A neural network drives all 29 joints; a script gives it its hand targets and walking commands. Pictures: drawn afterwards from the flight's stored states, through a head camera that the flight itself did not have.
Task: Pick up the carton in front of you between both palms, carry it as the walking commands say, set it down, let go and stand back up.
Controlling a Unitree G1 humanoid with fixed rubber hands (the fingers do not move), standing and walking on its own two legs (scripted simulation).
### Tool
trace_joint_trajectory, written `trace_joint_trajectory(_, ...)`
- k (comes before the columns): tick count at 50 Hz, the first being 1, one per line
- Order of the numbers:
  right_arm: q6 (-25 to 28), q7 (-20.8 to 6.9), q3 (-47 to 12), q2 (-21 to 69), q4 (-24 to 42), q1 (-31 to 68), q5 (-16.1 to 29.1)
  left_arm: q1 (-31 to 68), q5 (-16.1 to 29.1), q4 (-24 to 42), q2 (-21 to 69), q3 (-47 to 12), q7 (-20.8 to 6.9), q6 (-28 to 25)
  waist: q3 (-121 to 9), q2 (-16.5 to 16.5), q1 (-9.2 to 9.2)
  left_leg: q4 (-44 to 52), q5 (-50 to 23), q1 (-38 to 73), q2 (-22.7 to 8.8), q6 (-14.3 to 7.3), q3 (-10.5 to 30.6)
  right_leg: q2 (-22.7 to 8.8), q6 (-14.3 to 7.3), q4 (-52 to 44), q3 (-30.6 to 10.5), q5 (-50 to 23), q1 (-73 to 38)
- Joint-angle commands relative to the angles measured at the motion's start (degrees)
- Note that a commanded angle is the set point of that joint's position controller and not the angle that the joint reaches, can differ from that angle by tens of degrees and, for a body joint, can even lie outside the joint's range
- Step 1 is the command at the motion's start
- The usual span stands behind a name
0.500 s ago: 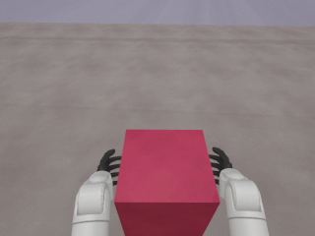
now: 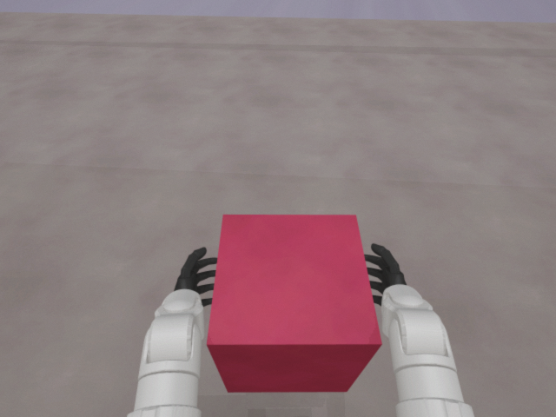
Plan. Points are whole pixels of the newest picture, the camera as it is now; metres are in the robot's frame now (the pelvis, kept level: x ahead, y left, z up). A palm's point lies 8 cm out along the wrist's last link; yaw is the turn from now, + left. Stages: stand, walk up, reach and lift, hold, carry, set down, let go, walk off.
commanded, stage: carry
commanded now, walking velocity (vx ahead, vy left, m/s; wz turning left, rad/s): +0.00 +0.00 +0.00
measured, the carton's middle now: (288, 308) +0.31 +0.00 -0.03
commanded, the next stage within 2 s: hold in 0.24 s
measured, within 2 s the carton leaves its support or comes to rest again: neither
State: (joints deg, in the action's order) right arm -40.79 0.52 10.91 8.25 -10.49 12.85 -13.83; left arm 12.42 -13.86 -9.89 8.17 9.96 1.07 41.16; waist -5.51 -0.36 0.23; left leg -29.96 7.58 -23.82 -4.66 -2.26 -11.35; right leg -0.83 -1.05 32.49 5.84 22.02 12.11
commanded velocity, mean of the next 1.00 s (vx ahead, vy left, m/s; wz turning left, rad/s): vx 0.00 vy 0.00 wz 0.00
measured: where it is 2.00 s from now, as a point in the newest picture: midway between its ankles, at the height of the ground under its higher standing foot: outside the picture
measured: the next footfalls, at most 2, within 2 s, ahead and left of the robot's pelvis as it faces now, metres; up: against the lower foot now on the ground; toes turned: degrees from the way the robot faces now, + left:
none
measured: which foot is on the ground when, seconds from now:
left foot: down 0.00-1.00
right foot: down 0.00-1.00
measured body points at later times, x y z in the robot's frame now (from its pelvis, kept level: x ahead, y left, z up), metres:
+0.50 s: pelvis -0.01 +0.00 +0.01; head -0.01 +0.03 +0.46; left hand +0.30 +0.12 +0.03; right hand +0.27 -0.18 +0.04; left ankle +0.09 +0.12 -0.73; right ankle -0.05 -0.10 -0.73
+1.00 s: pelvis -0.01 +0.04 +0.01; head -0.03 +0.07 +0.46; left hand +0.30 +0.15 +0.03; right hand +0.27 -0.15 +0.04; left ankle +0.09 +0.12 -0.73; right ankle -0.05 -0.10 -0.73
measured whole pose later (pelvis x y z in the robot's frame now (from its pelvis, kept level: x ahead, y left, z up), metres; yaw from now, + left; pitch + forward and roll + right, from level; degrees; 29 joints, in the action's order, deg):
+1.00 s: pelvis -0.01 +0.04 +0.01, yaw -8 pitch -7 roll +0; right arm -35.9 -0.7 12.6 8.4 -15.2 13.7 -13.6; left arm 12.6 -14.7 -9.7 8.2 9.6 2.2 40.6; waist 4.3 -4.0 0.5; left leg -21.2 4.7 -10.0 -0.2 -3.1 -7.8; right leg -1.2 -0.3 24.9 -2.8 16.7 1.7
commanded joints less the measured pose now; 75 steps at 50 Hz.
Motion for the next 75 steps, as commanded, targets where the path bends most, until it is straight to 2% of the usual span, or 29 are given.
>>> trace_joint_trajectory(1, 0.66, -12.26, -31.13, 50.35, 3.30, 23.41, 13.49, 24.28, 13.65, 3.76, 50.58, -31.42, -12.40, -0.95, -14.55, 0.52, -0.18, 1.92, -10.39, 13.85, -5.96, -0.29, 7.88, -6.64, -0.96, -5.78, -5.84, -13.09, 2.83)
trace_joint_trajectory(12, 0.72, -12.19, -32.18, 50.54, 4.06, 24.91, 14.31, 25.38, 13.99, 4.30, 50.62, -31.62, -12.25, -1.05, -13.42, 0.43, -0.28, 2.52, -7.77, 13.44, -5.63, 0.07, 8.00, -6.75, -1.30, -6.89, -6.07, -11.47, 3.32)
trace_joint_trajectory(13, 1.68, -12.54, -30.76, 53.43, 1.67, 21.37, 14.21, 20.17, 14.33, 6.24, 51.31, -30.75, -12.42, -0.92, -4.25, -8.49, 1.07, 1.27, -14.82, 36.73, 10.24, -0.95, 14.91, 0.74, -2.30, -14.31, -14.76, -21.20, 14.80)
trace_joint_trajectory(14, 3.35, -11.77, -30.07, 52.19, 2.03, 20.93, 12.75, 22.00, 14.23, 7.61, 48.98, -31.49, -12.22, -1.78, -5.21, -9.32, -1.75, 1.29, -18.67, 42.02, 8.96, -0.42, 16.47, 0.74, -2.82, -15.12, -15.06, -21.25, 17.22)
trace_joint_trajectory(15, 3.94, -11.16, -28.56, 50.55, 1.04, 19.34, 10.76, 22.60, 14.04, 7.66, 49.45, -31.70, -12.42, -2.03, -4.64, -4.76, -1.15, 3.22, -19.90, 34.99, 8.73, 0.48, 16.65, 2.60, -1.63, -12.84, -14.16, -24.55, 8.20)
trace_joint_trajectory(16, 4.44, -10.67, -27.52, 50.50, 0.72, 19.10, 10.77, 23.57, 13.99, 7.93, 48.80, -32.81, -12.47, -2.21, -6.00, -5.25, -1.90, 3.54, -18.74, 35.43, 8.98, 0.80, 16.03, 2.60, -1.55, -13.94, -14.03, -22.11, 6.35)
trace_joint_trajectory(17, 4.74, -10.51, -27.25, 49.71, 0.94, 19.15, 10.37, 23.73, 14.46, 8.47, 49.49, -33.87, -12.50, -2.35, -5.63, -2.15, -1.89, 4.23, -18.72, 33.23, 8.82, 1.26, 15.60, 3.36, -1.27, -13.46, -13.75, -24.11, 3.52)
trace_joint_trajectory(18, 5.09, -10.40, -27.60, 50.19, 1.14, 20.28, 11.50, 23.85, 14.75, 8.74, 49.09, -34.45, -12.16, -2.45, -7.05, -1.64, -2.48, 4.01, -17.98, 36.42, 9.27, 1.22, 15.17, 2.79, -1.37, -14.51, -14.17, -23.05, 4.96)
trace_joint_trajectory(19, 5.16, -10.48, -28.29, 49.96, 1.31, 19.81, 11.42, 22.85, 14.34, 8.76, 48.78, -33.94, -12.09, -2.65, -6.61, -1.04, -1.27, 4.66, -17.31, 33.91, 9.08, 1.32, 15.40, 3.19, -1.14, -14.05, -14.11, -23.70, 2.40)
trace_joint_trajectory(20, 5.39, -10.68, -28.91, 50.23, 1.78, 21.59, 12.25, 23.07, 14.01, 8.84, 48.95, -34.10, -11.76, -2.87, -7.51, -0.97, -1.12, 4.48, -16.11, 36.54, 9.85, 1.35, 15.15, 2.74, -1.15, -14.75, -14.26, -21.78, 4.54)
trace_joint_trajectory(23, 5.95, -11.50, -30.69, 49.88, 2.46, 23.73, 13.74, 20.95, 12.22, 7.90, 48.43, -32.35, -10.60, -3.32, -6.36, -0.55, 1.16, 4.57, -14.39, 39.86, 9.72, 0.93, 15.55, 2.20, -1.50, -15.55, -14.76, -17.99, 9.14)
trace_joint_trajectory(26, 6.24, -12.03, -30.79, 49.02, 2.18, 24.63, 14.03, 20.33, 11.40, 7.04, 48.17, -31.58, -10.06, -3.53, -5.23, -0.49, 1.80, 4.98, -12.57, 41.77, 9.33, 0.71, 15.66, 2.19, -1.94, -16.39, -14.84, -14.27, 11.79)
trace_joint_trajectory(31, 6.77, -11.80, -29.52, 48.42, 1.03, 24.12, 13.08, 21.38, 11.85, 6.39, 47.90, -31.82, -10.40, -3.84, -3.85, -1.20, 0.62, 5.25, -10.25, 44.77, 8.66, 0.86, 15.87, 2.25, -3.00, -17.57, -14.95, -9.15, 16.00)
trace_joint_trajectory(37, 7.16, -11.51, -28.13, 48.58, 0.53, 23.19, 11.82, 22.99, 12.78, 6.51, 47.92, -32.67, -11.08, -3.85, -4.44, -1.03, -0.64, 5.90, -7.48, 45.89, 7.88, 1.50, 16.78, 2.75, -3.71, -17.28, -14.69, -6.62, 17.06)
trace_joint_trajectory(50, 6.71, -13.72, -26.04, 50.92, -1.78, 25.65, 11.39, 25.08, 12.72, 3.23, 51.12, -31.48, -12.20, -2.86, -5.56, 0.86, -0.15, 8.93, -1.23, 45.14, 5.59, 2.44, 19.40, 3.60, -3.44, -15.86, -14.10, -5.60, 14.42)
trace_joint_trajectory(61, 6.36, -14.93, -23.18, 52.54, -5.16, 28.07, 10.35, 27.59, 11.96, -0.45, 52.96, -28.75, -13.51, -2.50, -5.00, 0.70, -0.13, 9.95, -0.03, 45.42, 5.01, 2.37, 19.77, 3.32, -3.42, -16.31, -14.09, -5.32, 14.21)
trace_joint_trajectory(65, 7.17, -14.80, -20.49, 52.83, -8.41, 32.38, 8.70, 32.03, 10.45, -4.15, 51.91, -25.06, -14.07, -3.47, -2.75, -0.42, 0.07, 9.20, 4.13, 44.25, 5.53, 1.80, 19.11, 2.83, -3.63, -16.07, -13.91, -2.03, 16.62)
trace_joint_trajectory(69, 9.91, -14.04, -13.89, 52.79, -16.54, 39.08, 4.44, 40.30, 7.26, -11.25, 49.25, -18.24, -14.84, -6.14, -0.79, -2.16, 0.58, 7.15, 10.01, 40.88, 6.25, 1.42, 18.49, 2.61, -3.90, -14.12, -13.50, 2.57, 19.02)
trace_joint_trajectory(72, 12.58, -12.58, -6.86, 51.01, -22.91, 44.19, -0.43, 46.25, 4.03, -17.82, 46.78, -11.91, -14.95, -8.69, -0.03, -1.57, 0.57, 5.17, 15.09, 35.11, 6.48, 1.36, 19.32, 3.36, -3.69, -10.37, -13.20, 4.47, 19.25)
trace_joint_trajectory(75, 15.06, -10.33, -0.10, 46.55, -25.12, 46.78, -4.63, 47.83, -0.09, -22.65, 42.23, -5.76, -14.08, -11.43, 0.67, 0.57, -0.40, 2.60, 14.63, 28.93, 7.12, 0.99, 18.91, 4.67, -2.98, -6.63, -12.37, 3.87, 20.80)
